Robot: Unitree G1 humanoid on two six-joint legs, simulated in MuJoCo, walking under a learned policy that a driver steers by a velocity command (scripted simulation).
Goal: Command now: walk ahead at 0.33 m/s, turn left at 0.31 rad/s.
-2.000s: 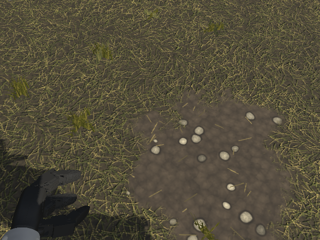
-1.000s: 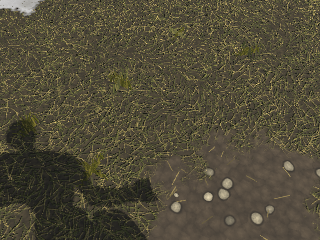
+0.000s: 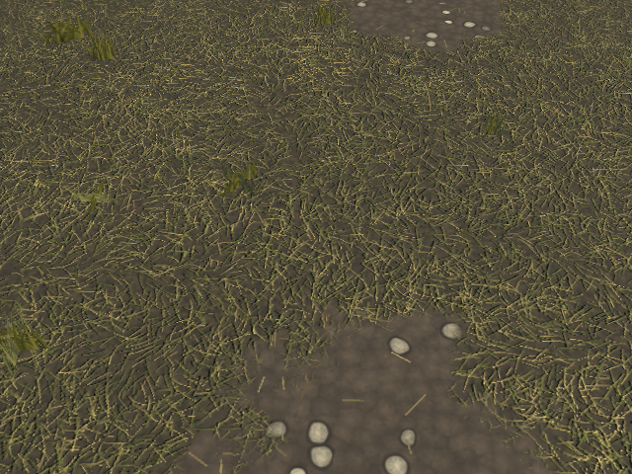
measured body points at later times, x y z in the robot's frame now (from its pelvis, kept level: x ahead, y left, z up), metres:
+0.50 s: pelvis +0.21 +0.11 +0.01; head +0.22 +0.17 +0.46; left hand +0.42 +0.41 -0.03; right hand +0.24 -0.15 -0.09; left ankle +0.02 +0.14 -0.73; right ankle +0.46 +0.01 -0.67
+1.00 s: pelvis +0.52 +0.31 -0.02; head +0.54 +0.36 +0.43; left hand +0.32 +0.53 -0.15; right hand +0.88 +0.31 -0.05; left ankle +0.58 +0.47 -0.73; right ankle +0.52 +0.08 -0.71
